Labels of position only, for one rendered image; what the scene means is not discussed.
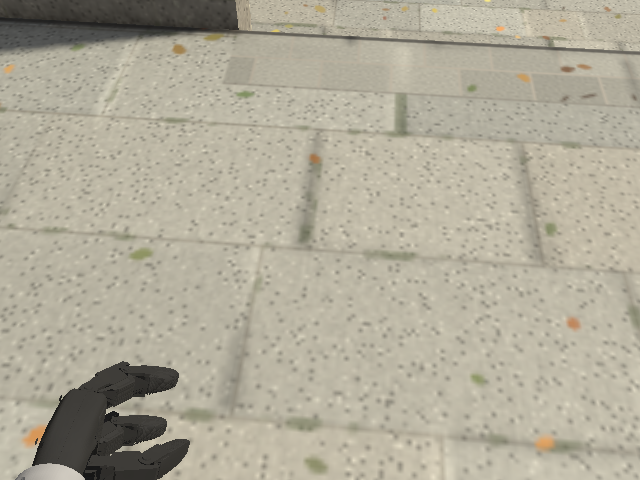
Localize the left robot hand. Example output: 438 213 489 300
32 361 190 480

